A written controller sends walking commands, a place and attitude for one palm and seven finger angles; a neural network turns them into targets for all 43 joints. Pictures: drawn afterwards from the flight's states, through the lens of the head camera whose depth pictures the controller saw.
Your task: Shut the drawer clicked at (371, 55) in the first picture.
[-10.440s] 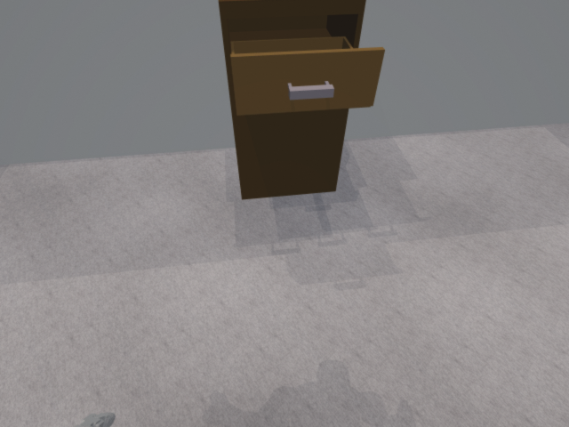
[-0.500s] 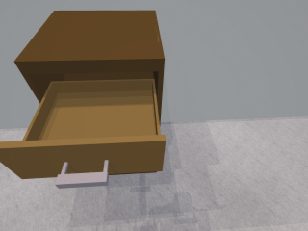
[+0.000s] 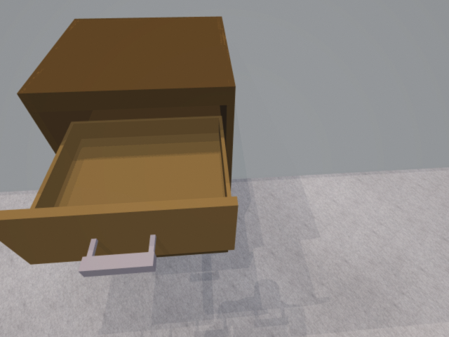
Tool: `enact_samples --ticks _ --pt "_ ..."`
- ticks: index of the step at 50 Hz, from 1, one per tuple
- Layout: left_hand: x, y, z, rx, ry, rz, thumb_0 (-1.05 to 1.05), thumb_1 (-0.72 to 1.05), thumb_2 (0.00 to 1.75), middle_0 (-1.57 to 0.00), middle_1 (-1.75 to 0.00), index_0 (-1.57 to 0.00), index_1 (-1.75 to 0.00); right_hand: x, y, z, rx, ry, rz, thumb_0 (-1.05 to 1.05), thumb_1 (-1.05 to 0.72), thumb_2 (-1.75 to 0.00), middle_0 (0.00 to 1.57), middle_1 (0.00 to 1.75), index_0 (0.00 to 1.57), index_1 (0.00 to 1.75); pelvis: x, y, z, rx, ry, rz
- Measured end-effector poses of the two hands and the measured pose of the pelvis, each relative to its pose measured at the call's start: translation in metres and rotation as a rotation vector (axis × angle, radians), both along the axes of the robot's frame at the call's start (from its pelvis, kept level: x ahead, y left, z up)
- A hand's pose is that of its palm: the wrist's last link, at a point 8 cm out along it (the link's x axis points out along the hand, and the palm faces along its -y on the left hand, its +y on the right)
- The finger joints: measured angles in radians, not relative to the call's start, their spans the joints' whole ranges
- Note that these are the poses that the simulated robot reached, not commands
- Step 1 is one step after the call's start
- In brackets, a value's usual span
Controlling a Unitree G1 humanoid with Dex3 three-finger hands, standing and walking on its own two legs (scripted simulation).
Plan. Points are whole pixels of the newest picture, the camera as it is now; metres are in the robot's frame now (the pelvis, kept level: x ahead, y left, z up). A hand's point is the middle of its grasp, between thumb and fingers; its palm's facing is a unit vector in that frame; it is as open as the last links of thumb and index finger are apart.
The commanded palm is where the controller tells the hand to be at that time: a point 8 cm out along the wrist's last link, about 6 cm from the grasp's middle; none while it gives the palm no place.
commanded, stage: look again from close up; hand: left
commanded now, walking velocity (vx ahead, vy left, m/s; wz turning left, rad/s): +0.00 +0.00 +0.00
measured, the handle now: (121, 252) +0.27 +0.22 -0.02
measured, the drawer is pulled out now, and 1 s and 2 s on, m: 0.30 0.29 0.29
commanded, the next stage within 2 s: raise the hand and make a fist in 0.30 s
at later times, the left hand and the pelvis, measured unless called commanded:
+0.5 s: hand out of the picture +0.01 +0.18 -0.14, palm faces +0.13 -0.95 -0.28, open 7.2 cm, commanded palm +0.08 +0.19 -0.06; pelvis -0.01 -0.01 +0.00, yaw +0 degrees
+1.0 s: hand out of the picture +0.12 +0.13 -0.01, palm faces +0.16 -0.99 -0.03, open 5.1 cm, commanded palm +0.08 +0.19 -0.01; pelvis -0.05 -0.03 -0.08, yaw +4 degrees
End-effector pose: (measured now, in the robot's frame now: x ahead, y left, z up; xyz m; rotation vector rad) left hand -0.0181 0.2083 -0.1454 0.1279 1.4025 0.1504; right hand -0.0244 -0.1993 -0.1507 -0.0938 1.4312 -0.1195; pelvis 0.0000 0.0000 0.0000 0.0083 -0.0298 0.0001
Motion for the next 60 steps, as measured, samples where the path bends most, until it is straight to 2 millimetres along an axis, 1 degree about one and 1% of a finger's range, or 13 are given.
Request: enact_samples --ticks 21,22,24,27,31,32,36,38,41,45,49,53,60 --pt "-0.023 -0.019 -0.003 -0.027 0.030 -0.002 0.01 0.91 0.89 -0.20 -0.30 -0.20 -0.30 -0.017 -0.006 0.001 0.002 0.016 -0.013 0.00 -0.91 -0.90 0.20 0.29 0.19 0.30 -0.012 -0.007 -0.001 -0.003 0.009 -0.005" --pt "-0.017 -0.017 0.001 -0.018 0.004 0.016 0.02 0.91 0.89 -0.20 -0.30 -0.20 -0.30 -0.013 -0.008 0.002 -0.003 -0.016 -0.012 0.00 -0.91 -0.90 0.20 0.30 0.19 0.30 -0.014 -0.007 -0.002 -0.006 0.009 -0.005" --pt "0.002 0.004 0.022 0.077 -0.137 0.038 0.07 0.97 0.89 -0.21 -0.30 -0.21 -0.30 -0.002 -0.020 0.006 -0.046 -0.139 -0.003 0.02 -0.92 -0.90 0.21 0.30 0.20 0.30 -0.015 -0.007 -0.003 0.001 0.005 -0.009" --pt "0.050 0.025 0.065 0.184 -0.443 0.062 0.09 0.99 0.89 -0.23 -0.33 -0.23 -0.33 0.027 -0.041 0.010 -0.090 -0.336 -0.007 0.03 -0.93 -0.90 0.21 0.30 0.20 0.30 -0.016 -0.005 -0.007 0.003 0.011 0.018" --pt "0.130 0.003 0.129 0.143 -0.912 -0.004 0.07 0.98 0.89 -0.27 -0.38 -0.27 -0.38 0.085 -0.064 0.026 -0.149 -0.612 0.042 0.03 -0.93 -0.90 0.20 0.30 0.20 0.30 -0.025 -0.003 -0.014 -0.001 0.032 0.038" --pt "0.140 -0.004 0.133 0.118 -0.971 0.010 0.06 0.97 0.89 -0.28 -0.39 -0.27 -0.39 0.100 -0.068 0.033 -0.162 -0.677 0.054 0.02 -0.92 -0.90 0.20 0.30 0.20 0.30 -0.027 -0.003 -0.017 0.000 0.047 0.039" --pt "0.130 -0.021 0.103 -0.029 -1.061 0.103 0.03 0.94 0.89 -0.35 -0.47 -0.27 -0.44 0.152 -0.076 0.061 -0.195 -0.859 0.128 0.02 -0.92 -0.90 0.20 0.29 0.19 0.30 -0.033 -0.011 -0.033 0.011 0.117 0.021" --pt "0.119 -0.030 0.100 -0.075 -1.138 0.105 0.03 0.93 0.89 -0.39 -0.51 -0.31 -0.48 0.175 -0.074 0.072 -0.205 -0.913 0.193 0.01 -0.92 -0.90 0.20 0.29 0.19 0.30 -0.035 -0.016 -0.042 0.011 0.142 0.021" --pt "0.107 -0.030 0.115 -0.037 -1.290 0.071 0.02 0.91 0.89 -0.45 -0.57 -0.39 -0.55 0.205 -0.065 0.076 -0.190 -0.974 0.278 0.01 -0.91 -0.90 0.20 0.29 0.19 0.30 -0.036 -0.021 -0.054 -0.001 0.162 0.036" --pt "0.101 -0.017 0.142 0.090 -1.476 0.001 0.02 0.90 0.89 -0.53 -0.66 -0.50 -0.64 0.231 -0.042 0.062 -0.107 -1.017 0.329 0.01 -0.91 -0.90 0.20 0.29 0.19 0.30 -0.040 -0.025 -0.070 -0.018 0.187 0.058" --pt "0.110 -0.020 0.143 0.045 -1.468 -0.029 0.02 0.90 0.90 -0.61 -0.74 -0.59 -0.74 0.231 -0.018 0.038 -0.006 -0.993 0.321 0.01 -0.91 -0.90 0.20 0.30 0.19 0.30 -0.045 -0.028 -0.078 -0.023 0.203 0.066" --pt "0.121 -0.035 0.137 -0.063 -1.342 -0.076 0.02 0.90 0.90 -0.69 -0.83 -0.68 -0.82 0.209 -0.006 0.021 0.048 -0.905 0.270 0.01 -0.91 -0.90 0.20 0.30 0.20 0.30 -0.042 -0.030 -0.073 -0.021 0.207 0.067" --pt "0.129 -0.022 0.153 0.017 -1.308 -0.028 0.02 0.90 0.89 -0.83 -0.98 -0.83 -0.98 0.168 -0.025 0.007 0.006 -0.748 0.167 0.01 -0.90 -0.90 0.21 0.30 0.20 0.30 -0.029 -0.032 -0.061 -0.014 0.195 0.054"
